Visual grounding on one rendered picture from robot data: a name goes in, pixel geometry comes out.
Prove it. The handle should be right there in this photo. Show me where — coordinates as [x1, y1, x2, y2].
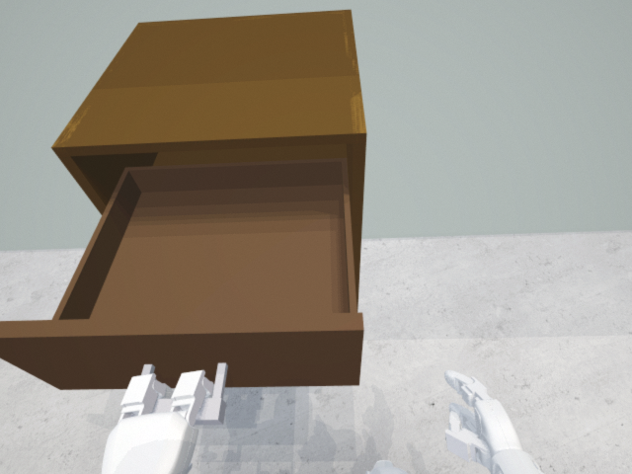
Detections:
[131, 363, 228, 425]

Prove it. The drawer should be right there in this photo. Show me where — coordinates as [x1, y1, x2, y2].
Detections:
[0, 158, 364, 390]

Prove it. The cabinet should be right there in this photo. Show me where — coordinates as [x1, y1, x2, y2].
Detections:
[51, 10, 366, 308]

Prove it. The right robot forearm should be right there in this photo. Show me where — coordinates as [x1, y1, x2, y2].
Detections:
[491, 449, 544, 474]

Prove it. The robot right hand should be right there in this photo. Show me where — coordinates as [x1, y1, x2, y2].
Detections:
[444, 370, 524, 472]

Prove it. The robot right shin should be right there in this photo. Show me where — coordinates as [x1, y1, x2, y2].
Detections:
[373, 460, 394, 469]

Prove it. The robot left hand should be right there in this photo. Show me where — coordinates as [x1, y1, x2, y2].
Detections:
[102, 370, 214, 474]

